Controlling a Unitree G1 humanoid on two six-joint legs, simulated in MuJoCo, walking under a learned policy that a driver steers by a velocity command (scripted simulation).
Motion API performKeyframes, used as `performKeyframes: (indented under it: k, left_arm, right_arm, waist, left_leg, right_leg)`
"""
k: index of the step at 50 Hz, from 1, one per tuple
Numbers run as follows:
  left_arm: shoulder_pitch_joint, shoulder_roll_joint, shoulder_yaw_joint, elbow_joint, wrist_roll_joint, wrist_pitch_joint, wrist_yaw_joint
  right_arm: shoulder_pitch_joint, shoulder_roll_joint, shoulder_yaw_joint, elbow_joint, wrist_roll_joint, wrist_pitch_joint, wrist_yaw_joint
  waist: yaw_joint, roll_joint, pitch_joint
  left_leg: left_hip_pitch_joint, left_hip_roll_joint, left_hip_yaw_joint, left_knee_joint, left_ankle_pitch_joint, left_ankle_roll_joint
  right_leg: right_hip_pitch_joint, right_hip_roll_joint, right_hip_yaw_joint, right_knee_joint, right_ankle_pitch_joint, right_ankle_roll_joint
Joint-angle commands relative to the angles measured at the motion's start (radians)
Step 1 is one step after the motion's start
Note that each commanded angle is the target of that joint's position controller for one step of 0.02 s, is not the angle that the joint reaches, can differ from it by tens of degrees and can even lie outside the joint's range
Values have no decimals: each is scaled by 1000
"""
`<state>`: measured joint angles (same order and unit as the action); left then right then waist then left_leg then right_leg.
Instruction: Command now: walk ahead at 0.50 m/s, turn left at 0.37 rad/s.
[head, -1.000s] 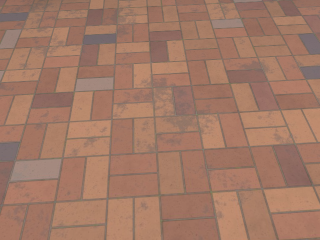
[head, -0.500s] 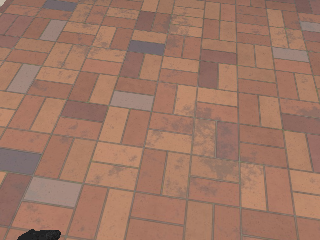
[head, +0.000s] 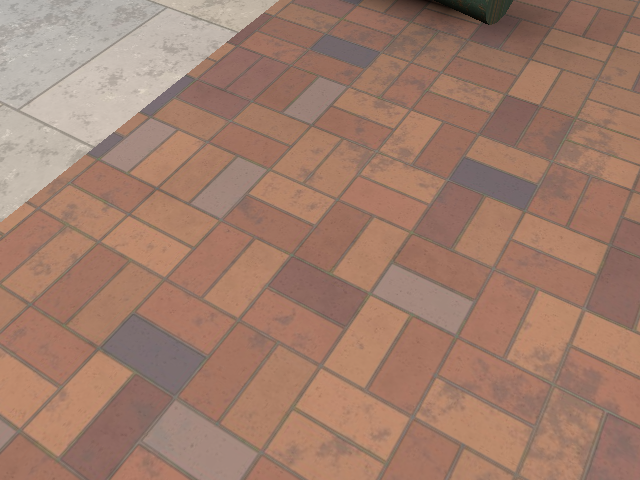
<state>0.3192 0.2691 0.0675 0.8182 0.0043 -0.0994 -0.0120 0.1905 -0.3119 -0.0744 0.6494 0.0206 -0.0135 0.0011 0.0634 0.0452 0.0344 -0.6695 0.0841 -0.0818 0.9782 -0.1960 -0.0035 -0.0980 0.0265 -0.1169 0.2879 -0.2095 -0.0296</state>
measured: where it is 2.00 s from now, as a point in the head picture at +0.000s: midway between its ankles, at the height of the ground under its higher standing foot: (378, 342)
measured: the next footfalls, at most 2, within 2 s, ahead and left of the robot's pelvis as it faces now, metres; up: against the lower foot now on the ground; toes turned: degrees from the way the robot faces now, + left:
left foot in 0.22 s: +0.28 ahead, +0.16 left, +0.00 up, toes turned +4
right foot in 0.76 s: +0.58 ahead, -0.08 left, +0.00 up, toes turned -11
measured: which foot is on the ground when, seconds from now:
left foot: up 0.00-0.20, down 0.22-0.78, up 0.80-1.00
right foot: down 0.00-0.22, up 0.24-0.74, down 0.76-1.00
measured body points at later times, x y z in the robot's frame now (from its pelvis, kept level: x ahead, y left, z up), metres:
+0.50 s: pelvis +0.27 +0.07 +0.00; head +0.29 +0.08 +0.45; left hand +0.41 +0.35 -0.11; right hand +0.34 -0.21 -0.11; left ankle +0.24 +0.15 -0.74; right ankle +0.39 -0.10 -0.67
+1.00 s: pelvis +0.56 +0.00 +0.00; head +0.59 -0.02 +0.45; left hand +0.71 +0.25 -0.11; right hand +0.65 -0.31 -0.09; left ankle +0.68 +0.16 -0.67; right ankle +0.54 -0.07 -0.74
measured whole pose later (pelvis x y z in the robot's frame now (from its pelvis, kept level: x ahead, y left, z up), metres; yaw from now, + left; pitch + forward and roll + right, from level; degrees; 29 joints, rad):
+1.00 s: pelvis +0.56 +0.00 +0.00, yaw -17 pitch +2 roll +0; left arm 0.30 0.28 0.06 0.73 -0.01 -0.05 -0.01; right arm 0.13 -0.30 -0.05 0.71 -0.01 -0.10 0.00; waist 0.04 0.02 0.04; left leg -0.63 0.10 -0.08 0.97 -0.25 -0.05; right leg -0.23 0.11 0.07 0.37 -0.17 -0.10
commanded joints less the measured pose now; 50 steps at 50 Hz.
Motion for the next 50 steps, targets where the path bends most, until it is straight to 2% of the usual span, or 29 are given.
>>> performKeyframes:
  k: [1, 4, 7, 9, 10, 11, 12, 13, 14, 15, 16, 18, 20, 22, 27, 32, 35, 36, 37, 38, 39, 40, 41, 42, 43, 44, 46, 48, 50]
  left_arm:
    - [-66, 160, 33, -57, -10, -12, 0]
    - [-4, 187, 37, -21, -27, 2, 2]
    - [31, 211, 42, 13, -40, 21, 3]
    - [13, 230, 44, 24, -47, 33, 8]
    - [14, 215, 35, 28, -45, 37, 12]
    - [13, 174, 15, 11, -22, 33, 16]
    - [109, 46, -28, -30, 0, 16, 7]
    - [62, 125, -11, -12, -21, -6, 1]
    - [-22, 176, 5, -46, -52, -17, -4]
    - [-68, 165, 1, -56, -48, -22, -1]
    - [-79, 157, 3, -50, -31, -19, 2]
    - [-28, 133, 4, -27, -30, 11, -2]
    - [-20, 100, -1, -21, -31, 38, 1]
    - [-70, 93, -1, -38, -29, 49, 6]
    - [-196, 70, -9, -74, -23, 39, -14]
    - [-327, 55, -21, -147, -22, 36, -44]
    - [-314, 81, -8, -180, -22, 39, -62]
    - [-261, 103, 4, -177, -22, 43, -62]
    - [-145, 141, 26, -155, -24, 46, -58]
    - [17, 200, 59, -119, -26, 49, -44]
    - [116, 318, 91, -107, -25, 57, -22]
    - [101, 306, 78, -130, -32, 48, -24]
    - [94, 233, 58, -130, -23, 43, -24]
    - [48, 197, 49, -132, -23, 38, -21]
    - [-19, 171, 40, -144, -24, 37, -19]
    - [-70, 138, 29, -161, -17, 36, -15]
    - [-103, 138, 28, -183, -8, 35, -8]
    - [-94, 164, 36, -181, -12, 32, 4]
    - [-71, 185, 43, -173, -19, 35, 15]
  right_arm:
    - [-58, -6, 11, -73, -4, -25, 16]
    - [-161, 1, 21, -99, -2, -39, 33]
    - [-201, -25, 15, -122, -1, -42, 42]
    - [-105, -66, -7, -101, -9, -43, 40]
    - [43, -108, -32, -51, -12, -40, 34]
    - [214, -172, -58, -10, -14, -33, 20]
    - [253, -282, -71, 1, -21, -32, 12]
    - [263, -198, -49, -8, -12, -37, 15]
    - [205, -156, -32, -2, -15, -45, 18]
    - [147, -126, -23, -2, -13, -50, 18]
    - [90, -93, -14, -1, -19, -54, 21]
    - [39, -57, -6, 0, -31, -68, 22]
    - [34, -67, -12, 23, -29, -89, 21]
    - [47, -80, -18, 48, -38, -99, 13]
    - [64, -101, -19, 86, -35, -100, -3]
    - [145, -127, -29, 142, -18, -71, -11]
    - [130, -157, -38, 145, -11, -44, -23]
    - [121, -171, -41, 141, -10, -35, -30]
    - [110, -177, -42, 137, -10, -25, -36]
    - [102, -169, -36, 128, -10, -24, -43]
    - [184, -68, -2, 85, -40, -45, -34]
    - [179, -32, 21, 68, -37, -86, -15]
    - [61, -113, -1, 46, 5, -117, 3]
    - [6, -111, 4, 24, 19, -132, 8]
    - [-4, -102, 4, 28, -1, -136, 1]
    - [3, -114, -6, 34, -22, -128, -5]
    - [38, -99, -8, 34, -33, -104, -5]
    - [24, -71, 0, 26, -37, -87, -8]
    - [-55, -46, 12, 4, -39, -84, -9]
  waist:
    - [-17, -100, 6]
    - [17, -98, 31]
    - [4, -121, 39]
    - [-75, -142, -32]
    - [-151, -129, -120]
    - [-223, -73, -237]
    - [-148, 200, -358]
    - [-191, 141, -428]
    - [-183, 112, -267]
    - [-153, 61, -179]
    - [-120, 27, -122]
    - [-63, 47, -95]
    - [-45, 28, -62]
    - [-53, 9, -19]
    - [-97, -1, 24]
    - [-150, -19, 63]
    - [-114, 22, 19]
    - [-80, 47, -27]
    - [-14, 49, -94]
    - [72, 14, -177]
    - [44, -208, -299]
    - [20, -249, -437]
    - [71, -161, -357]
    - [50, -112, -232]
    - [-1, -41, -142]
    - [-37, -49, -99]
    - [-79, -80, -80]
    - [-85, -82, -63]
    - [-59, -94, -42]
  left_leg:
    - [0, 11, 12, -180, 141, 2]
    - [48, -6, 69, -317, 183, 14]
    - [71, -26, 87, -395, 93, 50]
    - [253, -79, 131, -456, 64, 91]
    - [475, -112, 154, -491, 107, 120]
    - [774, -5, 19, -451, 132, 164]
    - [1076, 268, -491, -534, -27, 328]
    - [1075, 307, -666, -645, -109, 359]
    - [968, 268, -507, -657, -62, 315]
    - [835, 219, -374, -667, 24, 284]
    - [717, 188, -283, -695, 102, 264]
    - [581, 159, -184, -766, 167, 251]
    - [517, 161, -105, -821, 207, 257]
    - [507, 157, -35, -853, 217, 246]
    - [538, 121, 135, -878, 245, 185]
    - [726, 175, 192, -820, 332, 164]
    - [808, 191, 230, -677, 704, 133]
    - [816, 188, 244, -582, 883, 119]
    - [785, 168, 264, -419, 978, 98]
    - [641, 128, 282, -185, 874, 61]
    - [231, 11, 276, 197, 254, -4]
    - [-26, -162, 64, 423, -391, -28]
    - [-138, -91, -39, 452, -335, -2]
    - [-155, -46, -22, 382, -250, 19]
    - [-109, -7, -12, 277, -193, 17]
    - [-35, 20, -9, 201, -154, 7]
    - [49, 27, 0, 132, -122, -22]
    - [70, 18, 25, 29, -69, -54]
    - [92, -3, 36, -136, 70, -73]
  right_leg:
    - [10, -255, 131, -151, 256, -162]
    - [41, -266, 99, -150, 256, -153]
    - [134, -310, 102, -104, 359, -137]
    - [150, -297, 61, 41, 645, -106]
    - [92, -257, 17, 214, 731, -78]
    - [-107, -214, -5, 476, 517, -37]
    - [-503, -38, 14, 858, -208, 32]
    - [-607, -31, 191, 1004, -381, 27]
    - [-693, -81, 192, 1031, -316, 14]
    - [-679, -126, 172, 980, -226, 7]
    - [-640, -154, 170, 919, -163, 12]
    - [-527, -182, 188, 869, -86, 22]
    - [-517, -179, 199, 831, -42, 40]
    - [-572, -170, 227, 755, 49, 54]
    - [-559, -131, 181, 473, 322, 45]
    - [-623, -112, 125, 334, 265, 2]
    - [-554, -55, 50, 315, 107, -45]
    - [-472, -17, 18, 326, 53, -66]
    - [-318, 25, 0, 307, 43, -94]
    - [-51, 33, 49, 249, 103, -138]
    - [352, -222, 477, 253, 100, -286]
    - [532, -374, 960, 70, -32, -427]
    - [493, -344, 849, 25, -68, -363]
    - [355, -304, 706, 19, -30, -319]
    - [192, -261, 600, 7, 65, -286]
    - [71, -229, 527, -15, 161, -272]
    - [-56, -198, 480, -54, 258, -279]
    - [-138, -173, 413, -69, 325, -277]
    - [-183, -133, 360, -67, 299, -245]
